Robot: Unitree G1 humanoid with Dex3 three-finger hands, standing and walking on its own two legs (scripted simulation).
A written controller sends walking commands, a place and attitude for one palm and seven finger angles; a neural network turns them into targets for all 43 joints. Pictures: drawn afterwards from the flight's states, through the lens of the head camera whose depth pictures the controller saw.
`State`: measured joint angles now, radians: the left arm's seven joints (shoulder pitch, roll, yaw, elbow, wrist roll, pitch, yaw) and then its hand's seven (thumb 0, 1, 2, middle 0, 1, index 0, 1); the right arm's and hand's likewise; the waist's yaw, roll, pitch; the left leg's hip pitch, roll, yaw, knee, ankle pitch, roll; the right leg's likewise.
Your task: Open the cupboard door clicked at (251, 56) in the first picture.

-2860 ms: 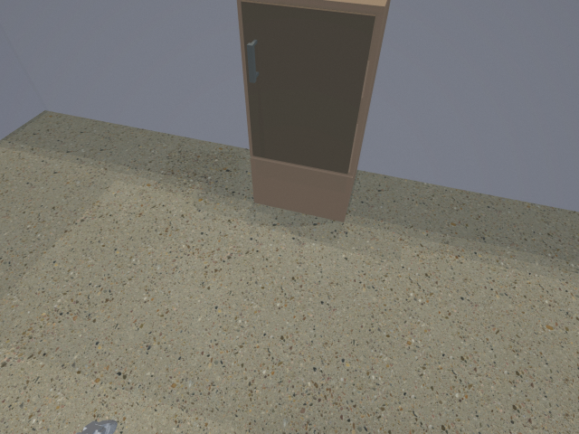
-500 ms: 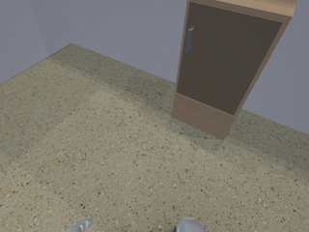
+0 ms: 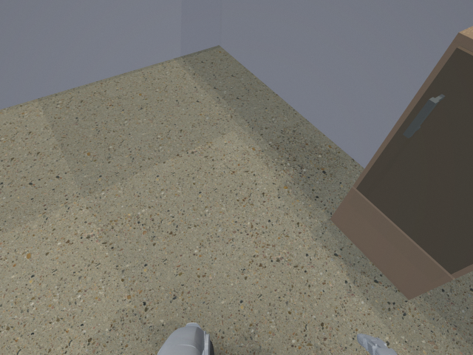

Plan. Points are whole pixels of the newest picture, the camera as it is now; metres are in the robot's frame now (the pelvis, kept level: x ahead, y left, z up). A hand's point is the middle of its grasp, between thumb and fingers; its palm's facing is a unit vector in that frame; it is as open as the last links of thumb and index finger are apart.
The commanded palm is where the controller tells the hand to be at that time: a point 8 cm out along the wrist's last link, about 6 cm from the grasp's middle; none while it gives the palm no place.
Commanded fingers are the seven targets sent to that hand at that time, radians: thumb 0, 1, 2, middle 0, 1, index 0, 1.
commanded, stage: turn to face it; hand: left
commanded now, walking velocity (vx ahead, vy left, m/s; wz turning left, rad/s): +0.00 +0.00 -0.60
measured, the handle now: (423, 116) +0.74 -0.44 -0.02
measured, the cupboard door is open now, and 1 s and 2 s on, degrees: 0 0 0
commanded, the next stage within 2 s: take the last steps up to it in 1.44 s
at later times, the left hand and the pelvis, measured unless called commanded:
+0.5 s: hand out of the picture +0.11 +0.23 -0.17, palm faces -0.10 -0.98 -0.19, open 7.4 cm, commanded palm none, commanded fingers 0.00 0.90 0.90 -0.20 -0.30 -0.20 -0.30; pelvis +0.04 +0.04 +0.01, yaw -12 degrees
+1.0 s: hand (178, 327) +0.18 +0.12 -0.14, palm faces -0.47 -0.85 -0.26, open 7.4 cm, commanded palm none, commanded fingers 0.00 0.90 0.90 -0.20 -0.30 -0.20 -0.30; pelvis +0.00 +0.00 +0.01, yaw -31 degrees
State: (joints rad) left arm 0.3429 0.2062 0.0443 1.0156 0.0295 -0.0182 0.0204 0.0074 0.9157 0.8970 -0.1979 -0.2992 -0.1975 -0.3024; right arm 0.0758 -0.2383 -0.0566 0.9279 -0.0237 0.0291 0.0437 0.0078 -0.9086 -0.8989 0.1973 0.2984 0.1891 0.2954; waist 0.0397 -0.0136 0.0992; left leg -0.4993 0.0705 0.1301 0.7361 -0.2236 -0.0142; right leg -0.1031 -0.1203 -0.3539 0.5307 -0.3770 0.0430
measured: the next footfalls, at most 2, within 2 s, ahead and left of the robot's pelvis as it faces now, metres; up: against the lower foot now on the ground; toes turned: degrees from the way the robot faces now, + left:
left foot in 0.04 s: +0.14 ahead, +0.08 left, +0.00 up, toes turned +8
right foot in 0.76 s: -0.01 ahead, -0.12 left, +0.00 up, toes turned -30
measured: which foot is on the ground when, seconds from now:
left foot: up 0.00-0.02, down 0.04-0.76, up 0.78-1.00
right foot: down 0.00-0.04, up 0.06-0.74, down 0.76-1.00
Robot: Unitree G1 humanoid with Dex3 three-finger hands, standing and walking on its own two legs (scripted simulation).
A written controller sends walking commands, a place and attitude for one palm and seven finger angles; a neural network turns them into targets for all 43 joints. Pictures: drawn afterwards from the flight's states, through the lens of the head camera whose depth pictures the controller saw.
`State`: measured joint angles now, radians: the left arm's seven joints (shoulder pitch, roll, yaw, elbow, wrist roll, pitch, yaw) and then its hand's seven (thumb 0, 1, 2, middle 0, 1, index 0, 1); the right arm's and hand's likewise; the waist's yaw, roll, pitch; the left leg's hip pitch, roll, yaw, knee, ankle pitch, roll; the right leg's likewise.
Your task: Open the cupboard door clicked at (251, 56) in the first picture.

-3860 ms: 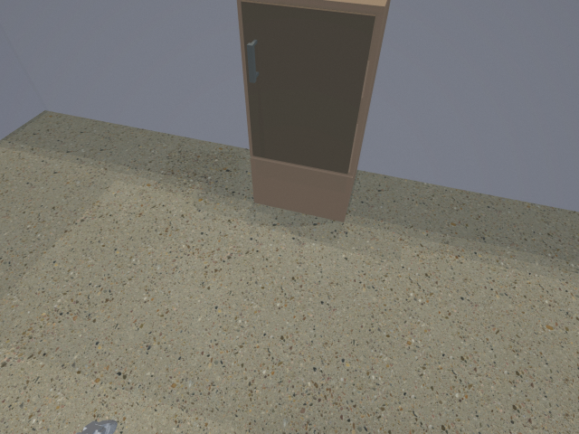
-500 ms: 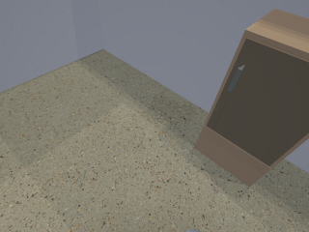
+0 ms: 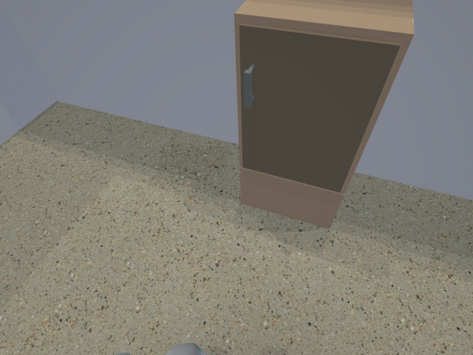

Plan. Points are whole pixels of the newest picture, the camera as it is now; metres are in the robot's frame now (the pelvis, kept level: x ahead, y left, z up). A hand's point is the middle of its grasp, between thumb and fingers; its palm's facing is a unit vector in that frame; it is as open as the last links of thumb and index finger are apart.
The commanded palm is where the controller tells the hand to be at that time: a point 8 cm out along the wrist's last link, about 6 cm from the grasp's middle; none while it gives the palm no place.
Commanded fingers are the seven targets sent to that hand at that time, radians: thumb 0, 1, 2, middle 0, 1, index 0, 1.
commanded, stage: turn to face it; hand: left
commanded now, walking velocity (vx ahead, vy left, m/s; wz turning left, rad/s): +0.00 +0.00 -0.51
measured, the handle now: (250, 86) +0.86 -0.01 -0.03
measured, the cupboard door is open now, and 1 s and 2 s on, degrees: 0 0 0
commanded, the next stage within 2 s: take the last steps up to it in 0.44 s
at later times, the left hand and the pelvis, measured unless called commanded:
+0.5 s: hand out of the picture +0.12 +0.21 -0.16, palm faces -0.21 -0.95 -0.23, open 7.4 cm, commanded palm none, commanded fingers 0.00 0.90 0.90 -0.20 -0.30 -0.20 -0.30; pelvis -0.01 +0.03 +0.00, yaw -14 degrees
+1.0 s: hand out of the picture +0.04 +0.19 -0.17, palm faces -0.16 -0.97 -0.19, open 7.3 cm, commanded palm none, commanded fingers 0.00 0.90 0.90 -0.20 -0.30 -0.20 -0.30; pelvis +0.04 +0.01 +0.00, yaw -15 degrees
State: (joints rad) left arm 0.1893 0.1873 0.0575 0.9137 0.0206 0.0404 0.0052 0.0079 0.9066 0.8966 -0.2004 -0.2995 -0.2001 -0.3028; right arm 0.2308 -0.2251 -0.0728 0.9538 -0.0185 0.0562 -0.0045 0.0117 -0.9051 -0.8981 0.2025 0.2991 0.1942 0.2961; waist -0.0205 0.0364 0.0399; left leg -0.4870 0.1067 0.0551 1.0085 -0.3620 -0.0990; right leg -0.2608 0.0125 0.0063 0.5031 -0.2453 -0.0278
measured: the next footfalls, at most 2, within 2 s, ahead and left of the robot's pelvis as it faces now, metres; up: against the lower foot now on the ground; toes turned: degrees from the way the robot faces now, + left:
left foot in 0.16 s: +0.04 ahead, +0.14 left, +0.00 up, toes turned -2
right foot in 0.56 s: -0.01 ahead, -0.10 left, +0.00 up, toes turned -19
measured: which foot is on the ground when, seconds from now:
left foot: up 0.00-0.14, down 0.16-0.58, up 0.60-1.00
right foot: down 0.00-0.18, up 0.20-0.54, down 0.56-1.00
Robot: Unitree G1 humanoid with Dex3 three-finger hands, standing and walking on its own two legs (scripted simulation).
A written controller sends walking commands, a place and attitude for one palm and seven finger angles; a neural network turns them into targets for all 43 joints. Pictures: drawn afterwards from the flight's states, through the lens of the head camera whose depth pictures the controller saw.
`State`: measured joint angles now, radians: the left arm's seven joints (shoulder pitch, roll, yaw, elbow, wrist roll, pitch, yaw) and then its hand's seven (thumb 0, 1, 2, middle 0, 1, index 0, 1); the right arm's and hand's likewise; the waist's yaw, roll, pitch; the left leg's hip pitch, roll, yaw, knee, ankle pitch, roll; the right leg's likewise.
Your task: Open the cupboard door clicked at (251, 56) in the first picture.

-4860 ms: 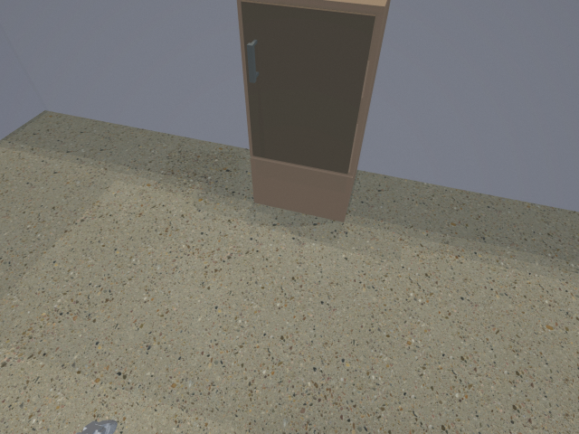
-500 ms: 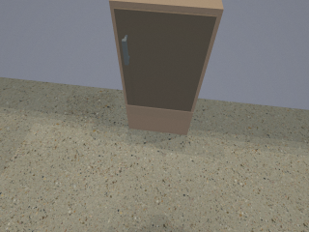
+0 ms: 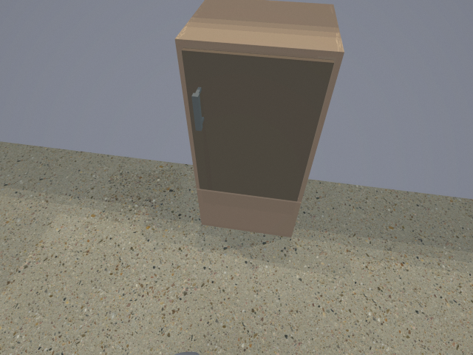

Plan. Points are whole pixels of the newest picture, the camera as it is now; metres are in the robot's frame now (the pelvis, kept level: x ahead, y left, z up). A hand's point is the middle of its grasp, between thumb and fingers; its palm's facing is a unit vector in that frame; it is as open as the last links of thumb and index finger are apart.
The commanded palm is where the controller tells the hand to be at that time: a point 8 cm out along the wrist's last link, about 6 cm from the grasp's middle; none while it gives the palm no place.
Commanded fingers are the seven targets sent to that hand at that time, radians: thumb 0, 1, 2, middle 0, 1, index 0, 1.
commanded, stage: take the last steps up to it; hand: left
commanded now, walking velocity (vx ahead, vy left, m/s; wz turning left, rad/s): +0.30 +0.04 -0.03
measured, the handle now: (199, 109) +0.79 +0.20 -0.04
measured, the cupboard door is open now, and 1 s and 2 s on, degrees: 0 0 0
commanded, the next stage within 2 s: come to a stop and stand still in 0.54 s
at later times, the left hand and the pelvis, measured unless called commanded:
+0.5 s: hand (152, 298) +0.26 +0.22 -0.16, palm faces -0.05 -0.98 -0.19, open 7.4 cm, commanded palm none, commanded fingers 0.00 0.90 0.90 -0.20 -0.30 -0.20 -0.30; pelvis +0.16 +0.04 +0.00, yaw -3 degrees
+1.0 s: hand (152, 278) +0.31 +0.24 -0.19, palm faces +0.04 -0.98 -0.21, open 7.3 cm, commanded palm none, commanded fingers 0.00 0.90 0.90 -0.20 -0.30 -0.20 -0.30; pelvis +0.26 +0.05 -0.02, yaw -2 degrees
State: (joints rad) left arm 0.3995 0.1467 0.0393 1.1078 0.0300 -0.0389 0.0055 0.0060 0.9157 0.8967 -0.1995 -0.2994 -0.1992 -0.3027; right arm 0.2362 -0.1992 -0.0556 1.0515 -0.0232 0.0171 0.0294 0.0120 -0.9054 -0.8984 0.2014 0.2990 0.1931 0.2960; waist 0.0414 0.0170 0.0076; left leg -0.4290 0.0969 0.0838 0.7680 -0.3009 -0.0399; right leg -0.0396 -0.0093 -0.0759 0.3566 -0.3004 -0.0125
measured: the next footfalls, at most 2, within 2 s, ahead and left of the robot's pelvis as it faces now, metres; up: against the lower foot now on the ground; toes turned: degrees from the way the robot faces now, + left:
left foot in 0.08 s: +0.12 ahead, +0.14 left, +0.00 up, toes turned +8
right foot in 0.60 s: +0.32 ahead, -0.10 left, +0.00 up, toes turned -11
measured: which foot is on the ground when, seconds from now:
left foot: up 0.00-0.06, down 0.08-0.60, up 0.62-0.96, down 0.98-1.00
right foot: down 0.00-0.10, up 0.12-0.58, down 0.60-1.00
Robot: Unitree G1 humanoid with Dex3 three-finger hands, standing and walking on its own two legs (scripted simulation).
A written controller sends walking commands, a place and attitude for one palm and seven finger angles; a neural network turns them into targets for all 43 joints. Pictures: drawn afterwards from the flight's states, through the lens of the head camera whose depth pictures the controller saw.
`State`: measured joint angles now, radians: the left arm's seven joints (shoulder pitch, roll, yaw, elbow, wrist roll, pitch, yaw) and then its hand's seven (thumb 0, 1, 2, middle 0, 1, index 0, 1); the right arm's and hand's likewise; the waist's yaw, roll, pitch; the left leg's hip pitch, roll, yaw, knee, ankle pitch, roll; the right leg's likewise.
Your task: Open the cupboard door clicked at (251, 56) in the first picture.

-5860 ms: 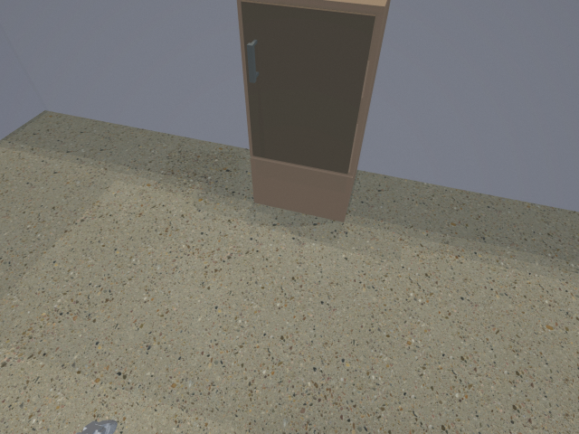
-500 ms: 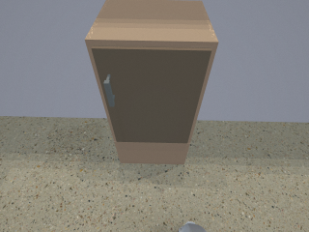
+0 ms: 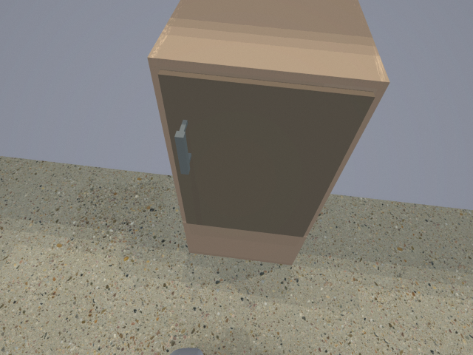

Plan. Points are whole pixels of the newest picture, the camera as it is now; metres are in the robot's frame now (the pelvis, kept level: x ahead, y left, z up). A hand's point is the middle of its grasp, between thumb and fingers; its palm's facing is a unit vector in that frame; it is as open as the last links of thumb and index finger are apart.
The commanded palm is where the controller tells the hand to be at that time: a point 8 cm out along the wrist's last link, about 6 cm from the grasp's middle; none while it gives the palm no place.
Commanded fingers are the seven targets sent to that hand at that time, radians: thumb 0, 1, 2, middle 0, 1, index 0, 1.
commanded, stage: come to a stop and stand still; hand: left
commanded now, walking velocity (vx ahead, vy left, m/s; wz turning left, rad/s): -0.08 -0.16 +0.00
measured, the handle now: (184, 147) +0.53 +0.17 -0.02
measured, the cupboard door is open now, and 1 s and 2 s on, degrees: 0 0 0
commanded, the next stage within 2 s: look again from close up in 1.38 s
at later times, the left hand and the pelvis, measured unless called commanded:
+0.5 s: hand out of the picture -0.05 +0.18 -0.16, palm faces +0.01 -0.98 -0.22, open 7.4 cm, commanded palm none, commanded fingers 0.00 0.90 0.90 -0.20 -0.30 -0.20 -0.30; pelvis -0.07 -0.01 +0.02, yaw -2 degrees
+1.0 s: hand out of the picture -0.12 +0.14 -0.16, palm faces +0.11 -0.98 -0.14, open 7.4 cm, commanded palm none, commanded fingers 0.00 0.90 0.90 -0.20 -0.30 -0.20 -0.30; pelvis -0.05 +0.01 +0.01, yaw +0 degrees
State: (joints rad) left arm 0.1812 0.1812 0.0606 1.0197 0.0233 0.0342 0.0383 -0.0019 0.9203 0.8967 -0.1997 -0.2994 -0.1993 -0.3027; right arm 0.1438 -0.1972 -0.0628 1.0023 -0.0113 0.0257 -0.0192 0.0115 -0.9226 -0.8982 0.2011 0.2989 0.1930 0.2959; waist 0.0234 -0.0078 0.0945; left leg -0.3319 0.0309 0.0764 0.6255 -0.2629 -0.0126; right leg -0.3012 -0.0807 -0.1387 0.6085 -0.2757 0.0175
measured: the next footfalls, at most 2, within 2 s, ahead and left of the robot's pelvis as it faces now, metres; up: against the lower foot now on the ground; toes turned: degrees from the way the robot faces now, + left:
right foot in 0.52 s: -0.02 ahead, -0.13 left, +0.00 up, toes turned -2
left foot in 0.96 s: +0.02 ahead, +0.12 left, +0.00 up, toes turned +3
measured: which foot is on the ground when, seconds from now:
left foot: down 0.00-0.52, up 0.54-0.94, down 0.96-1.00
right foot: down 0.00-0.00, up 0.02-0.50, down 0.52-1.00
